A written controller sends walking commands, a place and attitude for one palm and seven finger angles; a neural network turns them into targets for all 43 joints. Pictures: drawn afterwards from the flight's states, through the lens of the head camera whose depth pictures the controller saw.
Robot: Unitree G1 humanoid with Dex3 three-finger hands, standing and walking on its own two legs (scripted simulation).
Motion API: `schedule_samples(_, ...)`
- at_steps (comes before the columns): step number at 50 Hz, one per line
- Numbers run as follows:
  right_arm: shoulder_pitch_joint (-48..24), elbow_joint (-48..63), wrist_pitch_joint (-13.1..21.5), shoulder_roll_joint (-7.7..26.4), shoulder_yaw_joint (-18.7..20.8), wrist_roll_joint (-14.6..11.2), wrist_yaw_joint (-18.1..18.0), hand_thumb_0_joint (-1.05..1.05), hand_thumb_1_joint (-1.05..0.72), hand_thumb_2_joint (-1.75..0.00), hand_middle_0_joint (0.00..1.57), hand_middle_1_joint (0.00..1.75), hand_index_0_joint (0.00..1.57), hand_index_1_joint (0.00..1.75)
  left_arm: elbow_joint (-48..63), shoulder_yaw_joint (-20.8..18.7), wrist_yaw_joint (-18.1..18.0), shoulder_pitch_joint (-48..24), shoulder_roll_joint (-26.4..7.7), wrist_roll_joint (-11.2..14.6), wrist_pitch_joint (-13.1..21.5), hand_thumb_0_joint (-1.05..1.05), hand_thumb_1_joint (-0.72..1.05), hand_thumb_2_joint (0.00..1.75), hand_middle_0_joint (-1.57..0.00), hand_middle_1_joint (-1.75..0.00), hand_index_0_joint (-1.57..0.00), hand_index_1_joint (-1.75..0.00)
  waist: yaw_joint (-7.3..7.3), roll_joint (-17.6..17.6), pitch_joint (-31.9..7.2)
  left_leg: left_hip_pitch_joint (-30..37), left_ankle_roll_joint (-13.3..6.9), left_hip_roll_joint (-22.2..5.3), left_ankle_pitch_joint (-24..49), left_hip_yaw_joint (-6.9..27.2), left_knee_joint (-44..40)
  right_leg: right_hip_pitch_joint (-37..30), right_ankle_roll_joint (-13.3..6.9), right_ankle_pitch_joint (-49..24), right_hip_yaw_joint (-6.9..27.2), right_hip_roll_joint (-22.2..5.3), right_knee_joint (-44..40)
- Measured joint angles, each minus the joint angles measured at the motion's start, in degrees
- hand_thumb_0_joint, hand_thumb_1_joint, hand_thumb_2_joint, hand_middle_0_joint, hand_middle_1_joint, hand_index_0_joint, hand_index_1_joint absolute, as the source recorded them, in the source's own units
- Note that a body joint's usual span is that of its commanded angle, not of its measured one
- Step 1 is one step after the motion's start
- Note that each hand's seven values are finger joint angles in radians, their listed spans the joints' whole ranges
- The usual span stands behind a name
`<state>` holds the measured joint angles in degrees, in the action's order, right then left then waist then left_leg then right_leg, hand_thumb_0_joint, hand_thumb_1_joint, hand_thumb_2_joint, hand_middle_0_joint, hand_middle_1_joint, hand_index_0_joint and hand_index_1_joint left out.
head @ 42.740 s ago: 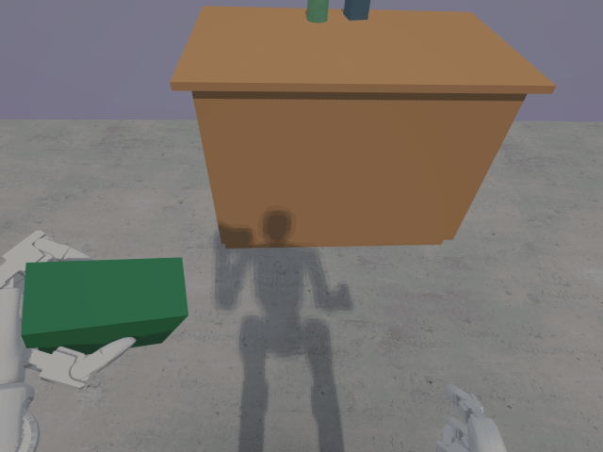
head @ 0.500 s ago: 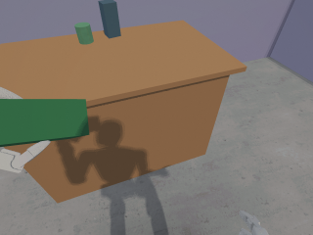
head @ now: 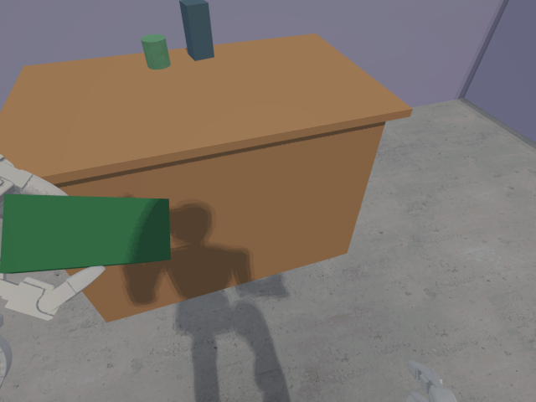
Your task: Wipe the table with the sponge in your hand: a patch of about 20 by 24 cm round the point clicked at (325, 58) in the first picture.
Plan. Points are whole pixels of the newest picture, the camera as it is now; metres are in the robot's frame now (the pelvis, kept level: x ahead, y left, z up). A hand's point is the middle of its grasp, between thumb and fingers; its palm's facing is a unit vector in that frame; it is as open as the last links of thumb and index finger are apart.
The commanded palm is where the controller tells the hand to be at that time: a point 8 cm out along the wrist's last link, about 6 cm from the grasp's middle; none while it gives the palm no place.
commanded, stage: stop stepping back and stand still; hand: left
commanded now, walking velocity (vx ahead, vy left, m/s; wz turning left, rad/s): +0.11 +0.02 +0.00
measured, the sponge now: (111, 236) +0.23 +0.18 +0.21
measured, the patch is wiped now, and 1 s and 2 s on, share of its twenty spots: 1.00 1.00 1.00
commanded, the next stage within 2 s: stand and wait in 0.08 s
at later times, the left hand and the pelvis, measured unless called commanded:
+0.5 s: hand (52, 208) +0.25 +0.24 +0.24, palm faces +0.45 -0.79 -0.41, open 10.1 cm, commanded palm +0.18 +0.29 +0.26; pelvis +0.02 +0.01 +0.00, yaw +0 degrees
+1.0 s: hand (32, 212) +0.24 +0.26 +0.24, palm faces +0.44 -0.81 -0.38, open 10.1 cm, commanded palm +0.18 +0.31 +0.26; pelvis +0.02 +0.03 +0.01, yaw +0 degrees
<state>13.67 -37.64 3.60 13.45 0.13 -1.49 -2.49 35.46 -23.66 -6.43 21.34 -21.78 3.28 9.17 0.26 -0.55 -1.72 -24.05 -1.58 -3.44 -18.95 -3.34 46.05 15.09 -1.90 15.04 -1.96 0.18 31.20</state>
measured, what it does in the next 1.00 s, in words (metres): stands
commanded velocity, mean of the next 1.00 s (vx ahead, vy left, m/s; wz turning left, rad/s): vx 0.01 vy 0.00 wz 0.00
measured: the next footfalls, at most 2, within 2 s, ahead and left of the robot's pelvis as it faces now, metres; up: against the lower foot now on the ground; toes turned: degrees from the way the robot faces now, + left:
none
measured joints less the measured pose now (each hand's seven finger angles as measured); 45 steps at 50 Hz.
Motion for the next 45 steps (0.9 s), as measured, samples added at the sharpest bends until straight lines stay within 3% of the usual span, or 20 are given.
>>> schedule_samples(2,0.05,2.06,1.17,1.34,0.24,0.26,-0.81,0.01,-0.91,-0.90,0.20,0.30,0.20,0.30,1.67,-0.44,-1.01,0.56,-0.98,-0.01,0.33,-0.01,-0.52,1.07,-0.73,-1.35,-0.76,-1.34,0.22,-0.55,0.20,4.86,-1.06,-0.54,-2.60,1.02,-11.02,1.74,0.21,1.62,-0.17,0.32,2.95)
schedule_samples(4,-1.25,2.50,1.91,1.48,0.90,0.10,-1.54,0.01,-0.91,-0.90,0.20,0.30,0.20,0.30,1.66,-1.20,-1.86,-1.29,-2.34,0.00,0.39,-0.01,-0.52,1.07,-0.73,-1.35,-0.76,-1.34,0.50,-0.29,1.47,4.43,0.90,-0.41,3.90,1.30,-11.35,3.71,1.02,6.41,0.25,0.28,8.31)
schedule_samples(6,-2.09,2.29,2.05,0.55,0.82,-0.20,-1.79,0.01,-0.91,-0.90,0.20,0.30,0.20,0.30,0.04,-1.97,-2.41,-3.14,-3.28,-0.07,-0.13,-0.01,-0.52,1.07,-0.73,-1.35,-0.76,-1.33,0.31,0.70,1.75,4.61,2.23,0.06,4.58,0.71,-10.24,4.22,1.60,9.93,0.66,0.23,10.89)
schedule_samples(9,-2.03,2.42,2.15,-0.16,0.19,-0.10,-1.21,0.01,-0.91,-0.90,0.20,0.30,0.20,0.30,-2.79,-2.16,-2.53,-4.91,-2.77,-0.47,-1.06,-0.01,-0.52,1.07,-0.73,-1.35,-0.76,-1.34,1.26,-1.08,1.45,4.04,2.40,-0.60,0.19,2.30,-7.29,2.03,-0.25,3.35,-1.07,1.16,7.38)
schedule_samples(13,-2.03,0.74,1.52,-1.05,-0.51,-0.01,0.65,0.01,-0.91,-0.90,0.20,0.30,0.20,0.30,-2.52,-1.66,-1.33,-3.33,-0.88,-0.03,-0.53,-0.01,-0.52,1.07,-0.73,-1.35,-0.76,-1.34,1.41,-1.46,1.37,1.10,1.72,0.35,-1.61,3.17,3.41,-0.77,-1.69,2.53,-1.78,1.74,2.56)
schedule_samples(16,-1.71,1.15,1.42,-1.57,-1.07,0.13,0.99,0.01,-0.91,-0.90,0.20,0.30,0.20,0.30,-0.65,-1.87,-1.16,-1.13,-0.89,0.05,0.50,-0.01,-0.52,1.07,-0.73,-1.35,-0.76,-1.34,1.08,-0.23,2.29,4.21,1.04,0.94,2.13,1.35,-4.61,-2.12,-1.28,1.13,-0.81,1.20,-0.25)
schedule_samples(18,-1.43,2.16,1.72,-0.86,-1.05,0.30,0.83,0.01,-0.91,-0.90,0.20,0.30,0.20,0.30,0.60,-1.83,-1.43,-0.34,-1.23,0.12,0.98,-0.01,-0.52,1.07,-0.73,-1.35,-0.76,-1.34,1.06,-1.54,2.73,7.36,0.79,0.16,6.33,2.14,-12.64,-2.11,-0.90,1.37,-1.13,2.08,-0.16)
schedule_samples(19,-1.62,2.14,1.75,-0.66,-0.77,0.22,0.64,0.01,-0.91,-0.90,0.20,0.30,0.20,0.30,0.85,-1.76,-1.51,-0.34,-1.53,0.18,1.21,-0.01,-0.52,1.07,-0.73,-1.35,-0.76,-1.34,1.11,-2.11,2.87,8.08,2.10,-0.16,4.16,2.68,-14.01,-1.89,-0.73,1.70,-1.34,2.45,0.20)
schedule_samples(22,-2.83,1.42,1.10,-0.92,-0.46,-0.14,0.31,0.01,-0.91,-0.90,0.20,0.30,0.20,0.30,0.18,-1.84,-1.58,-0.83,-2.18,0.05,0.83,-0.01,-0.52,1.07,-0.73,-1.35,-0.76,-1.34,0.61,-1.45,3.72,8.24,3.13,0.18,3.85,2.14,-13.97,-2.32,-0.44,1.46,-0.68,2.10,-0.53)
schedule_samples(31,-4.70,2.91,1.49,-1.23,-0.83,0.20,0.32,0.01,-0.91,-0.90,0.20,0.30,0.20,0.30,0.49,-2.22,-1.70,0.42,-2.41,-0.05,-0.16,-0.01,-0.52,1.07,-0.73,-1.35,-0.76,-1.34,1.06,-0.79,3.95,8.43,2.08,0.48,4.90,1.13,-15.75,-2.85,0.60,-0.29,0.32,1.82,-3.63)
schedule_samples(45,-4.94,2.84,1.50,-1.77,-1.47,0.47,-0.04,0.01,-0.91,-0.90,0.20,0.30,0.20,0.30,0.32,-1.76,-2.12,-0.20,-1.71,0.04,-0.03,-0.01,-0.52,1.07,-0.73,-1.35,-0.76,-1.34,0.25,-0.63,3.22,8.28,1.28,0.99,5.74,0.76,-16.98,-3.16,1.43,-1.82,0.67,1.34,-5.94)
